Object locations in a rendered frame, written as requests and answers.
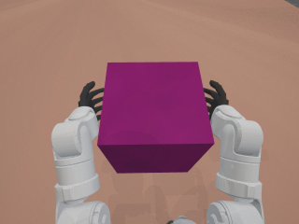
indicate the carton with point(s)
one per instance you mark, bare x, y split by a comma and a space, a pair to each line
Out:
154, 117

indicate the right robot hand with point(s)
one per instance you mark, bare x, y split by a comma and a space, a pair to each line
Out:
219, 97

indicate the robot left forearm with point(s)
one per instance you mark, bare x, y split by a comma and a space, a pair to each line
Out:
72, 148

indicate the left robot hand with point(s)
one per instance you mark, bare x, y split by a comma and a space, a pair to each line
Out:
85, 98

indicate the robot right shin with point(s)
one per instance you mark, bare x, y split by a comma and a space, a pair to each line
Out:
181, 217

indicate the robot right upper arm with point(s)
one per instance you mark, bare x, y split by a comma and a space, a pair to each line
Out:
232, 212

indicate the robot right forearm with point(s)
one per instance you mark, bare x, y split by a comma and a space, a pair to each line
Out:
241, 149

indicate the robot left upper arm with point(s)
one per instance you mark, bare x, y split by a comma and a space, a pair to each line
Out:
95, 212

